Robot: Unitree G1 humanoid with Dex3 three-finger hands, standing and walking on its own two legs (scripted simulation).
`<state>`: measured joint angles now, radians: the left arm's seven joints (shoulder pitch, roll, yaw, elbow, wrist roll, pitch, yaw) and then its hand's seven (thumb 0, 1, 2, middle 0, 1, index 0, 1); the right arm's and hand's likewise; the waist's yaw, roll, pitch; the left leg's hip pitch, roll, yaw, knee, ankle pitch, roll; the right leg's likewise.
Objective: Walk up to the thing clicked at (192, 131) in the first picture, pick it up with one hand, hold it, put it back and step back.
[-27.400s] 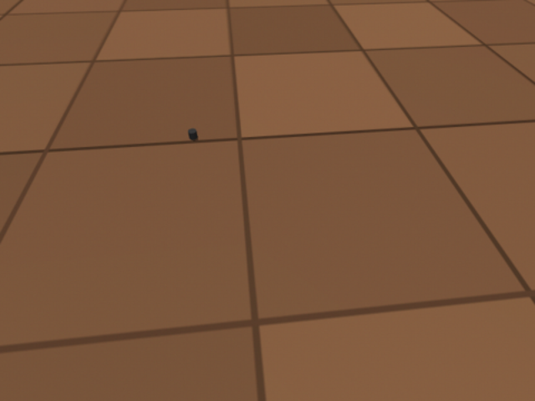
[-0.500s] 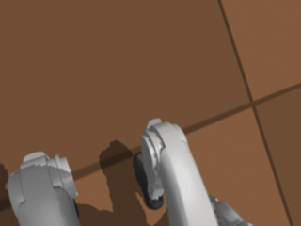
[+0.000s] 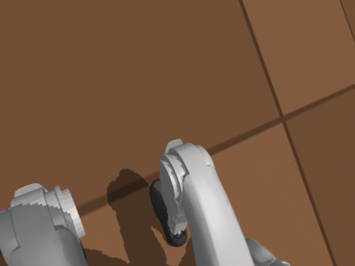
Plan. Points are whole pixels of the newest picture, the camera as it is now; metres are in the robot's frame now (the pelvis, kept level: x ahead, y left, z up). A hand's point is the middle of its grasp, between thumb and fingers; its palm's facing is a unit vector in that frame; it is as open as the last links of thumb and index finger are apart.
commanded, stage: rest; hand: left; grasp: from above
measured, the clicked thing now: out of the picture +0.45 +0.34 -0.27
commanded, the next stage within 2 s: open in 0.08 s
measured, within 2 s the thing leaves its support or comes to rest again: neither
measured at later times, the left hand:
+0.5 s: hand out of the picture +0.43 +0.34 -0.24, palm faces -0.45 -0.17 -0.88, open 8.8 cm
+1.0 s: hand out of the picture +0.43 +0.34 -0.24, palm faces -0.45 -0.18 -0.88, open 12.5 cm
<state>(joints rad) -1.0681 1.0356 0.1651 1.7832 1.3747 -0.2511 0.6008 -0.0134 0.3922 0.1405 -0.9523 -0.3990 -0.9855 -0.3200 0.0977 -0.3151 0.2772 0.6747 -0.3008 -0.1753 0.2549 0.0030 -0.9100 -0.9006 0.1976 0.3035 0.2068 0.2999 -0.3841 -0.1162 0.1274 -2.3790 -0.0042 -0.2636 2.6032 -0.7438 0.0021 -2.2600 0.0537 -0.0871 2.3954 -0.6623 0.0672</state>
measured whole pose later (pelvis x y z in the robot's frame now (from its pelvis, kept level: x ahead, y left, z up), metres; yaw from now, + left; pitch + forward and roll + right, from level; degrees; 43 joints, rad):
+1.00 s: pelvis +0.00 +0.00 +0.00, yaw +0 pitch +28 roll -16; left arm -1.07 1.05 0.14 1.76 1.34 -0.26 0.59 0.00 -0.24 0.73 -0.28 -0.86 -0.31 -0.83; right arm 0.08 -0.34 0.29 0.66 -0.29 -0.20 0.26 0.00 -0.90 -0.90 0.20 0.30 0.21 0.30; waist -0.38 -0.13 0.15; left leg -2.37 0.00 -0.28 2.59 -0.75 -0.01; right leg -2.25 0.05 -0.10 2.38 -0.66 0.07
